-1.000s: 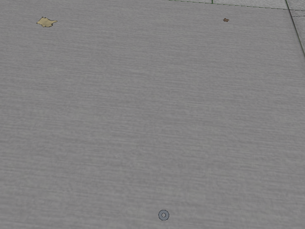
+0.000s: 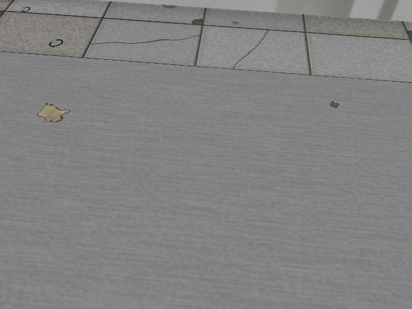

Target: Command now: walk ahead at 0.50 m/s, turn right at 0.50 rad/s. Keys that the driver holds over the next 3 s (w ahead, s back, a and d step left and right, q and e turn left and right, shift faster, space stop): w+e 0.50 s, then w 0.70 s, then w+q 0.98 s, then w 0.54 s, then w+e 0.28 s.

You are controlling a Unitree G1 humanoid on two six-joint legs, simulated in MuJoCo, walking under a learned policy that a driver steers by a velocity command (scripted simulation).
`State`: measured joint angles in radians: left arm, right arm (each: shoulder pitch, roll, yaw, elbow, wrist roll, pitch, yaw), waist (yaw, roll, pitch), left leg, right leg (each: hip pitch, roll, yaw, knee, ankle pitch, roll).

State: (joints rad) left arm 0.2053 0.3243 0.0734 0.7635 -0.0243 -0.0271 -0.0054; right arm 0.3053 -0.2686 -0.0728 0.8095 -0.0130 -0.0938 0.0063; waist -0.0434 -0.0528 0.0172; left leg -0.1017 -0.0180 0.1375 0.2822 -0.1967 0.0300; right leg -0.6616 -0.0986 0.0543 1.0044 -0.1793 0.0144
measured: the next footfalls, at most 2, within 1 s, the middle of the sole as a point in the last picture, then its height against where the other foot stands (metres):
right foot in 0.24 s outside the picture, level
left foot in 0.74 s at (214, 273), level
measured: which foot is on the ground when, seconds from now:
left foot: down 0.00-0.26, up 0.28-0.72, down 0.74-1.00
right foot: up 0.00-0.22, down 0.24-0.76, up 0.78-1.00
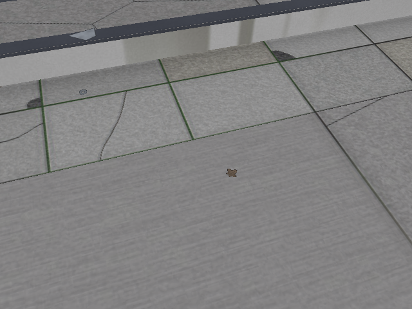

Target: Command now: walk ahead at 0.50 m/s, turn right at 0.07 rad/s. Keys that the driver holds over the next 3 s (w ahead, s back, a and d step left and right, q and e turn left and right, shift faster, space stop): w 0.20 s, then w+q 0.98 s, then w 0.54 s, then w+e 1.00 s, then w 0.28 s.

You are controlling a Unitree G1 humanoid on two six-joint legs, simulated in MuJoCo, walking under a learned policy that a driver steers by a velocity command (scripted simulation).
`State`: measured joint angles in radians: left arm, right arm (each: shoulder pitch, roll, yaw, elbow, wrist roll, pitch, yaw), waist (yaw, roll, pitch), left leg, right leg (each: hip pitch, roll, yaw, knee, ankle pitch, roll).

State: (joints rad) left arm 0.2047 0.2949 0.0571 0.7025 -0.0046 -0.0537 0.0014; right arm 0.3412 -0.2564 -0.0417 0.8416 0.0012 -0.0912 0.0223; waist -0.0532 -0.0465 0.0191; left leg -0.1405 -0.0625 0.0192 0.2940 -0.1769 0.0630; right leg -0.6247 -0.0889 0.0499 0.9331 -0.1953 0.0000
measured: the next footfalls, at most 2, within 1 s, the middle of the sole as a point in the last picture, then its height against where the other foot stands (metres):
right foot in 0.26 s outside the picture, level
left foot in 0.78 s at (157, 282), level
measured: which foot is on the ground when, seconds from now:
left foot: down 0.00-0.28, up 0.30-0.76, down 0.78-1.00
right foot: up 0.00-0.24, down 0.26-0.80, up 0.82-1.00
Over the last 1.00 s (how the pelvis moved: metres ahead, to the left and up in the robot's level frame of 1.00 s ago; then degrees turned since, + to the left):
0.56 -0.11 0.00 -24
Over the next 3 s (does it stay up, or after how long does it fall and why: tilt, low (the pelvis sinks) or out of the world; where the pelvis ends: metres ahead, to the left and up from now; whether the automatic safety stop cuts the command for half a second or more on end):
stays up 1.50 0.47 -0.01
